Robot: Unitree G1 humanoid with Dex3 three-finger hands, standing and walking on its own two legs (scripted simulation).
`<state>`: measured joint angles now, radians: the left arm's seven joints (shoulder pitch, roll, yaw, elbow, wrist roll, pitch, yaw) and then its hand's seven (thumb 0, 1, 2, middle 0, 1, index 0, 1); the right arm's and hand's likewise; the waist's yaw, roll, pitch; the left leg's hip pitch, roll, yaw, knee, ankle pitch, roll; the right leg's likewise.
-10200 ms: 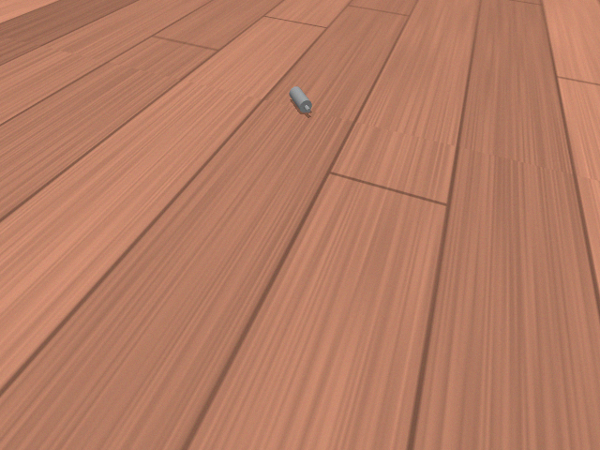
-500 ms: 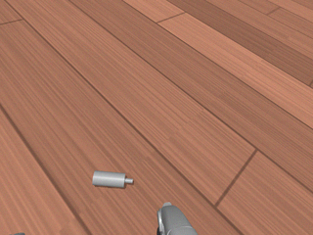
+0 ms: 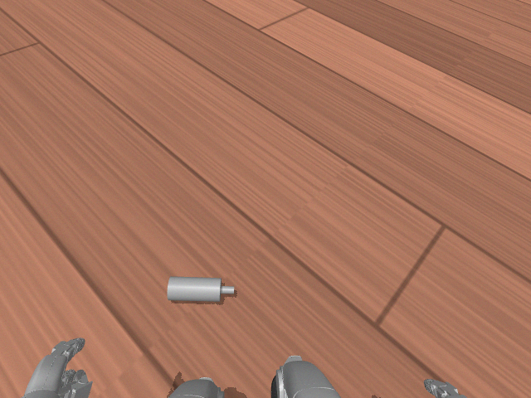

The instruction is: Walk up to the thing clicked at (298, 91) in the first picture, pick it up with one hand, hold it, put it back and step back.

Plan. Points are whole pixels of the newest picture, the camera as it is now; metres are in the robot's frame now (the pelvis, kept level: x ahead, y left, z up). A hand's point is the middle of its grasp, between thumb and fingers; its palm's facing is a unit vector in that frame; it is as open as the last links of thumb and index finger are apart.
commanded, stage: walk up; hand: left
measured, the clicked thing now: (202, 289) +0.53 +0.17 -0.70
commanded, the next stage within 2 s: stand in 0.48 s
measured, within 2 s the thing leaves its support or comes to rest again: neither
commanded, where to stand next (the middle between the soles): +0.13 -0.04 m, yaw +0 degrees
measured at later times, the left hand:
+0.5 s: hand out of the picture -0.01 +0.24 -0.10, palm faces -0.04 -0.87 -0.49, open 7.4 cm
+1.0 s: hand out of the picture +0.02 +0.15 -0.11, palm faces -0.09 -0.94 -0.33, open 7.4 cm
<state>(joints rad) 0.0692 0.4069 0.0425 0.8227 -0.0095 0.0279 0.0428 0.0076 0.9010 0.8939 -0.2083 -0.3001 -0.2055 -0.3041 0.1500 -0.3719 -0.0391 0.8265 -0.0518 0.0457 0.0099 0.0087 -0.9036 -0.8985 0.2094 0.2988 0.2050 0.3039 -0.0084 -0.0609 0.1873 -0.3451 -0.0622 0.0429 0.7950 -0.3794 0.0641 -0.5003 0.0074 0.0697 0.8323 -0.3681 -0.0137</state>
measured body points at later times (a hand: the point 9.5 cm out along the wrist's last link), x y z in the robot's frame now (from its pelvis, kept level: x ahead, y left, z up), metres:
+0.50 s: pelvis -0.06 -0.06 +0.02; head -0.10 -0.07 +0.47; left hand +0.00 +0.29 -0.07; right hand -0.05 -0.40 -0.10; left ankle +0.02 +0.08 -0.67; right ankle -0.02 -0.17 -0.70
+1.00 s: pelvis -0.09 -0.09 +0.03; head -0.08 -0.09 +0.48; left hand +0.02 +0.20 -0.09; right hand -0.07 -0.39 -0.10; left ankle -0.09 +0.06 -0.70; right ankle -0.02 -0.16 -0.70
